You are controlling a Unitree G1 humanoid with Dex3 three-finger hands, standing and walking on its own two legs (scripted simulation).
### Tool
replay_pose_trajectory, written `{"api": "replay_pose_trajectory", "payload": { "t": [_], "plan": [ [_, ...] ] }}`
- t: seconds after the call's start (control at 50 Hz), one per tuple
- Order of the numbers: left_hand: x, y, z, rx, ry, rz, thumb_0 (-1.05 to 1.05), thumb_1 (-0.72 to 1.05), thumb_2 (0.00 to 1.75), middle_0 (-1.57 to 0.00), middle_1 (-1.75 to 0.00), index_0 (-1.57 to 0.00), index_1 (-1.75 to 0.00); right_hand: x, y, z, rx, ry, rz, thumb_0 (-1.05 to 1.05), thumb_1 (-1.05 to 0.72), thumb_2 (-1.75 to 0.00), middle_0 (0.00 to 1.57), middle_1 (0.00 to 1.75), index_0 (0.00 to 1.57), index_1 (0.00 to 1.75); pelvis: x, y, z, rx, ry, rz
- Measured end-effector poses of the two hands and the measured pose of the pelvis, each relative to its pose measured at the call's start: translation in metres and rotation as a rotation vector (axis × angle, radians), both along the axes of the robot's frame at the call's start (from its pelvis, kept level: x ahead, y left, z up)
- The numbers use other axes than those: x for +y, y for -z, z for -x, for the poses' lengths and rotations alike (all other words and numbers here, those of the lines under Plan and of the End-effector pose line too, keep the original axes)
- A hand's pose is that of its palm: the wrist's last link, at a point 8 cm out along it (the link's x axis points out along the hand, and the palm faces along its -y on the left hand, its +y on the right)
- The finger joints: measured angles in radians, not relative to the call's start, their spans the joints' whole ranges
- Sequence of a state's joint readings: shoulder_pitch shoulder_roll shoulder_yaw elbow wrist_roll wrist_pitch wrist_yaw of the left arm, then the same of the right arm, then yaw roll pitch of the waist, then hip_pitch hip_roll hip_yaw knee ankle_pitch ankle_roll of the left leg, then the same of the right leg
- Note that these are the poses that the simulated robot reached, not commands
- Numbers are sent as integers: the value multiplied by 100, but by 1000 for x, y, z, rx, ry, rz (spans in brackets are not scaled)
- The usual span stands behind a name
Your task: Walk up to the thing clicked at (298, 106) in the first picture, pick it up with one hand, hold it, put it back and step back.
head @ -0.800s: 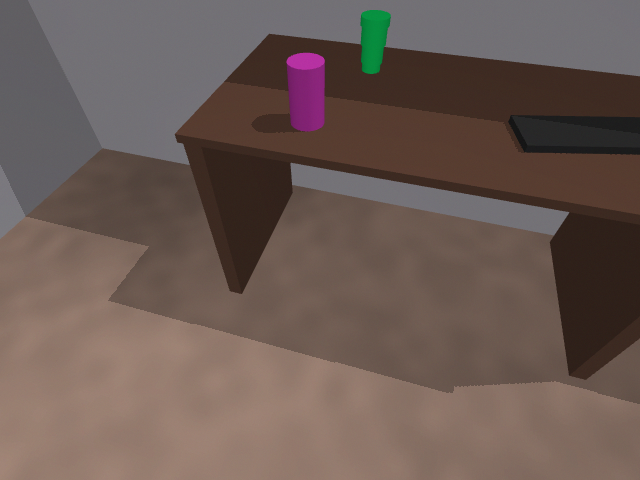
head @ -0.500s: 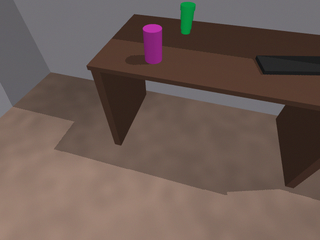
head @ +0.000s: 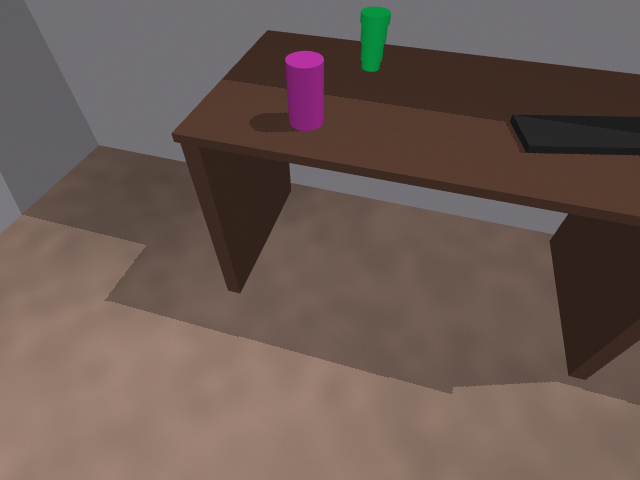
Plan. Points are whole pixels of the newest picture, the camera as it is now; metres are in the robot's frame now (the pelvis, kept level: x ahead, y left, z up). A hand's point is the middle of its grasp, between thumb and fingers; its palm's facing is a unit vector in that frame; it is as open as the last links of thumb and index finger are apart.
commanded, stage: stand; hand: left
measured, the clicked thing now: (305, 92) +0.91 +0.07 +0.01
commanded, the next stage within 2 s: walk up in 0.32 s
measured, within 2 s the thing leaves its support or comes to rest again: neither
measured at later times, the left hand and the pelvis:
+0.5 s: hand out of the picture +0.09 +0.26 -0.16, palm faces -0.11 -0.92 -0.37, open 7.4 cm; pelvis +0.02 -0.01 -0.01, yaw -4 degrees
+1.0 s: hand (181, 408) +0.25 +0.24 -0.16, palm faces -0.19 -0.91 -0.37, open 7.4 cm; pelvis +0.19 -0.03 -0.03, yaw -10 degrees
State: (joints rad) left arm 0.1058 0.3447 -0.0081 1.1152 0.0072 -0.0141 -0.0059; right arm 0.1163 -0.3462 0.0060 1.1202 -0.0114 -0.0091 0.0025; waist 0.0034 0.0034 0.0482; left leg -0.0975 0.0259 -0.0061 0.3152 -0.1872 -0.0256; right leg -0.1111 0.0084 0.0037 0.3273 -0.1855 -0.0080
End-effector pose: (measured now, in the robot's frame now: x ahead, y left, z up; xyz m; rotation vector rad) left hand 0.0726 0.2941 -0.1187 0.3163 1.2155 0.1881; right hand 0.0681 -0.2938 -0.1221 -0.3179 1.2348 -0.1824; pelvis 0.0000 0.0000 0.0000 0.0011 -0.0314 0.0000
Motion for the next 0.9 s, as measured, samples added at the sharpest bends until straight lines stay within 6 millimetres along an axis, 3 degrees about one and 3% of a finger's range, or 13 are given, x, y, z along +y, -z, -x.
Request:
{"api": "replay_pose_trajectory", "payload": {
  "t": [0.38, 0.48, 0.6, 0.72, 0.82, 0.9],
  "plan": [
    [4, -1, 0, -2, 12, 2, 1, 91, 89, -21, -30, -20, -30, -2, -1, -4, -37, 5, -10, 0, -90, -90, 21, 30, 21, 30, 1, 2, -6, 0, 23, -7],
    [8, 0, -14, 37, 67, -30, 1, 91, 89, -21, -30, -20, -30, -25, 0, 6, -93, 64, 12, 0, -90, -90, 21, 30, 21, 30, -7, 10, -18, 3, 71, -27],
    [-9, -7, -56, -14, 122, -68, 1, 91, 89, -21, -30, -20, -30, -69, 15, 20, -4, 113, 33, 0, -90, -90, 21, 30, 21, 30, -35, 22, -47, -28, 105, -16],
    [-26, -17, -76, -40, 106, -78, 1, 91, 89, -21, -30, -20, -30, -85, 11, -16, 0, 120, 26, 1, -90, -90, 20, 29, 20, 30, -48, 15, -80, -38, 133, 4],
    [-33, -20, -99, -19, 128, -62, 1, 90, 89, -21, -30, -21, -30, -82, 1, -60, -58, 102, 11, 0, -90, -90, 20, 29, 20, 30, -49, 10, -112, -31, 163, 17],
    [-29, -14, -129, -17, 150, -48, 1, 90, 89, -21, -30, -21, -30, -75, -2, -97, -79, 92, 11, 0, -90, -90, 20, 30, 20, 30, -44, 13, -141, -24, 175, 30]
  ]
}}
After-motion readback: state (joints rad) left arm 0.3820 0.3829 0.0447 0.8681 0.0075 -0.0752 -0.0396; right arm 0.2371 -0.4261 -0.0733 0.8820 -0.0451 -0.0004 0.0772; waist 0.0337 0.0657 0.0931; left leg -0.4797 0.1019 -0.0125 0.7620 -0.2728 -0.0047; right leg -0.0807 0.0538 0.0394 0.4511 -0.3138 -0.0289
